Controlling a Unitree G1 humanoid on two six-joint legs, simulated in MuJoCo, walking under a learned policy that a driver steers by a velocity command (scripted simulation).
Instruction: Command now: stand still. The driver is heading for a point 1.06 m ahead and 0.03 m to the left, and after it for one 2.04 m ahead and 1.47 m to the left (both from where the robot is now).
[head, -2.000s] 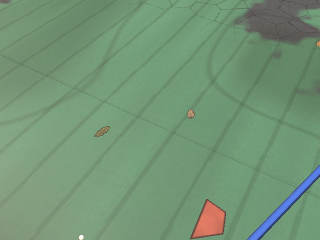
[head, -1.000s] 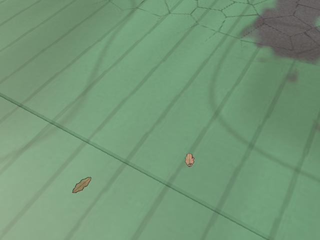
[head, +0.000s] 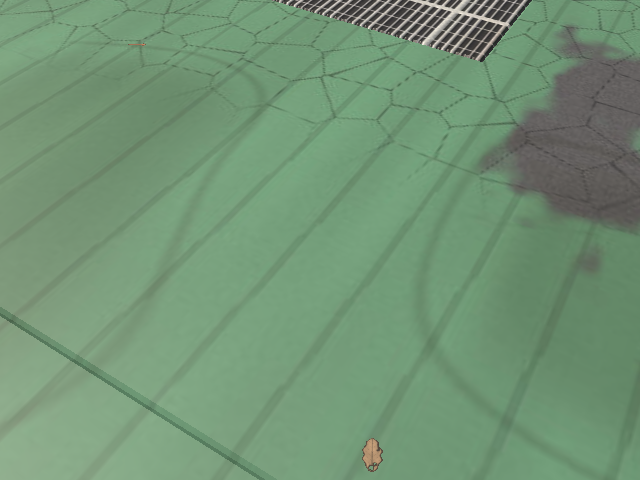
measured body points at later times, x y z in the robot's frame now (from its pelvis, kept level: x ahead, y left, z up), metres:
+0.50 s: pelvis +0.02 +0.01 +0.00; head +0.02 +0.01 +0.45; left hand -0.01 +0.22 -0.16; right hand -0.02 -0.19 -0.16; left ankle -0.02 +0.11 -0.74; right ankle +0.06 -0.09 -0.74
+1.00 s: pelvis +0.13 -0.03 +0.00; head +0.14 -0.05 +0.45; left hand +0.09 +0.20 -0.15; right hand +0.12 -0.27 -0.16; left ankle +0.06 +0.09 -0.67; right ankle +0.10 -0.10 -0.74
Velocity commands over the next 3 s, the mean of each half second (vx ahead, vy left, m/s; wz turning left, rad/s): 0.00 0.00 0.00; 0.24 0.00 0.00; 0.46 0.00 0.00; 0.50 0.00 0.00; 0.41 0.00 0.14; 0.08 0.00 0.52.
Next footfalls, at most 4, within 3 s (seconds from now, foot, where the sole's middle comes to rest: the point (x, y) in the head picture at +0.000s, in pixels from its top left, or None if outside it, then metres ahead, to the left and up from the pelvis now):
1.34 left None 0.49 0.05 -0.78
1.90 right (383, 369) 0.81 -0.11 -0.78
2.44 left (316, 275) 1.09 0.05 -0.78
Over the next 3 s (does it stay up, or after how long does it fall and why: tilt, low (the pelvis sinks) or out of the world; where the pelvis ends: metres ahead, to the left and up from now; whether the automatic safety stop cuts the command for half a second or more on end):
stays up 1.01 -0.03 0.00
